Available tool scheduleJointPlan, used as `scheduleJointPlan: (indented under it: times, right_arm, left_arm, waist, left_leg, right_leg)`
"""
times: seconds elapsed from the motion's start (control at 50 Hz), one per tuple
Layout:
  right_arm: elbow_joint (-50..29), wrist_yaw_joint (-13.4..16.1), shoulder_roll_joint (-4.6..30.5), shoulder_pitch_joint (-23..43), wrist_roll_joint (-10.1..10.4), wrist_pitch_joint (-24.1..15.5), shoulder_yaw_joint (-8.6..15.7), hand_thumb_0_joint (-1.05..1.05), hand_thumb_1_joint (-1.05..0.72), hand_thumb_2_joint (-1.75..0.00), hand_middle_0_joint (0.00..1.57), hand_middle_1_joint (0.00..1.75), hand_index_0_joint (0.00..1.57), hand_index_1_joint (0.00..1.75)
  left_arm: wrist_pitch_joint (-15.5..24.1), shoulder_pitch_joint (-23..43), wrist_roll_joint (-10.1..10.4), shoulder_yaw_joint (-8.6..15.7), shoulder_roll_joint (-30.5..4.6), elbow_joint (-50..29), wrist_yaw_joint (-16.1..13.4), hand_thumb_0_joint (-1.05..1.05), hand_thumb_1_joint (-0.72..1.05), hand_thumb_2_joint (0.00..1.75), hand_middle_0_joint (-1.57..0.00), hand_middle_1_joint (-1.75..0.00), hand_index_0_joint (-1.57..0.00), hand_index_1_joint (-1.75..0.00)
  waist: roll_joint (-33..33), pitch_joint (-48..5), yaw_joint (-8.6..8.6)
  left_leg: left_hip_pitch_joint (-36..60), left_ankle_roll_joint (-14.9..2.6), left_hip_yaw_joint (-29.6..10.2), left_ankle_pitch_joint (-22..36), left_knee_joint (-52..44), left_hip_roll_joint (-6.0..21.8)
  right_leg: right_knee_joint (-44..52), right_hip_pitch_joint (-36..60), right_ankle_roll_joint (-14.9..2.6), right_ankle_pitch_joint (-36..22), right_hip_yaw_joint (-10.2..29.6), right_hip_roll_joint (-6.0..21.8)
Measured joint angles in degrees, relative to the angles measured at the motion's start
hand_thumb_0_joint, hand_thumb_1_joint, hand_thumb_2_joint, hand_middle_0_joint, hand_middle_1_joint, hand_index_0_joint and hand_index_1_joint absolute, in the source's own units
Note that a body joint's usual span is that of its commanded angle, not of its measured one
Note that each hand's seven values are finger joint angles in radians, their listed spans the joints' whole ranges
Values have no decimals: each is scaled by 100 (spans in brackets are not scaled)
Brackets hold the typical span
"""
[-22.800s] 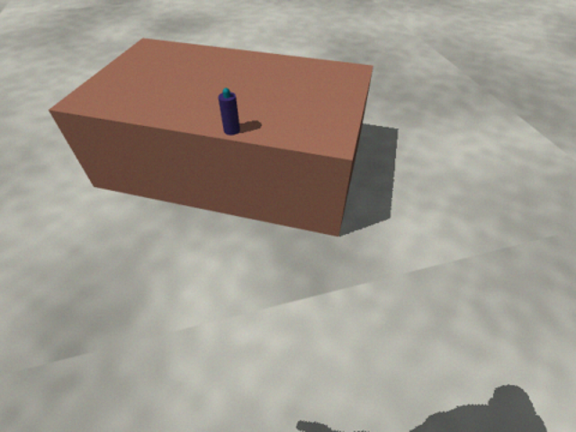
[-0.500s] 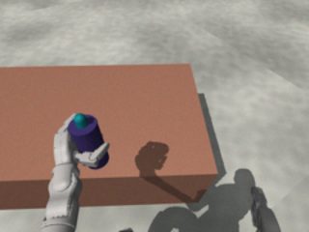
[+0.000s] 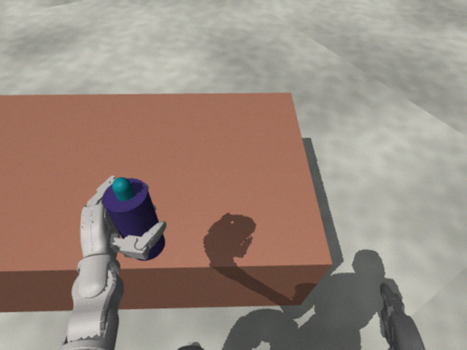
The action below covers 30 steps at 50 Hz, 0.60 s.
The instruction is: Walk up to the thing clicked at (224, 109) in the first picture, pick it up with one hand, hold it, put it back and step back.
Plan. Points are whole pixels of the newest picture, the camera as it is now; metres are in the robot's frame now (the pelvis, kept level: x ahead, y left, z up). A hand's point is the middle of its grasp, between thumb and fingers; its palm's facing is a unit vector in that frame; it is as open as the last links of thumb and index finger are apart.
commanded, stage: hold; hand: left
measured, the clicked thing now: (135, 217) +0.32 +0.17 +0.07
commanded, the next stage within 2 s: crouch in 0.82 s
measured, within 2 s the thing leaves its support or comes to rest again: neither
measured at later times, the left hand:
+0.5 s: hand (138, 225) +0.31 +0.17 +0.05, palm faces +0.23 -0.97 -0.02, open 9.5 cm
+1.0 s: hand (141, 218) +0.32 +0.17 +0.06, palm faces +0.22 -0.98 +0.00, open 9.5 cm
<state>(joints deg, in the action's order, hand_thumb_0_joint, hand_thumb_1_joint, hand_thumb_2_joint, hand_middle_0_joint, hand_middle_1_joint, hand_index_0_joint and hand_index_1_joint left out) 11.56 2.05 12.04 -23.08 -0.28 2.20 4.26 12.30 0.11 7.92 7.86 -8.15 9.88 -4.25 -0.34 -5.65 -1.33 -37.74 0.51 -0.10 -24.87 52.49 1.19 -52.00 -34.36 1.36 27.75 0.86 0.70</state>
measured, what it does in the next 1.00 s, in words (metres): stands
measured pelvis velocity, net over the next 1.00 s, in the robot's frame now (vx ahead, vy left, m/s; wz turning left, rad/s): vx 0.00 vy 0.00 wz -0.01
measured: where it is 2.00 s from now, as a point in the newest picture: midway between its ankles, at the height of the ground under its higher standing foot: outside the picture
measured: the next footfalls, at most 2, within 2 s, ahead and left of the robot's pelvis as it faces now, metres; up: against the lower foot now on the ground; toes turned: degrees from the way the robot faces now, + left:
none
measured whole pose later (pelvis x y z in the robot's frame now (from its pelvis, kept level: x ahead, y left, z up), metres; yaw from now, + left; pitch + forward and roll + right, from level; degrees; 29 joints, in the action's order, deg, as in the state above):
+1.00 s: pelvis +0.00 +0.00 +0.00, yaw +0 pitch +10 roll +0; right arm 12.5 2.5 12.0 -22.5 -0.1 3.6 5.0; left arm 10.5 1.0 8.1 8.9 -7.4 10.6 -4.4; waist -0.1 -5.2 -1.3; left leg -36.7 0.7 0.3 -24.4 51.5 1.4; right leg -51.7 -33.8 1.2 27.4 1.3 0.5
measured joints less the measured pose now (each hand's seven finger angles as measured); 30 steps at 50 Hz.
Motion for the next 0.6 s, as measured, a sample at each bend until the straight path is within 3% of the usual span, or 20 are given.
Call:
scheduleJointPlan:
  times: [0.1,0.28,0.6]
  right_arm:
    - [66,14,-19,16,8,53,19,-1,52,-6,6,6,6,5]
    - [133,6,-7,71,30,111,61,-1,52,-6,6,6,6,5]
    - [25,48,14,120,-19,49,38,-1,52,-6,6,6,6,5]
  left_arm:
    - [-64,35,22,-28,28,-112,-15,-2,-35,118,-79,-115,-74,-111]
    - [-154,221,57,182,0,163,21,-2,-35,118,-79,-115,-73,-111]
    - [-5,-109,-8,55,-14,-187,-29,-2,-35,118,-79,-115,-73,-112]
  waist:
    - [-41,1,1]
    - [-4,-35,-4]
    - [11,6,16]
  left_leg:
    - [63,-7,30,-18,-28,8]
    - [105,7,40,-2,-86,20]
    - [-7,27,-25,-17,21,6]
  right_leg:
    - [28,51,8,6,29,-5]
    - [60,73,-7,-1,39,-17]
    - [-52,-14,-26,40,-24,-8]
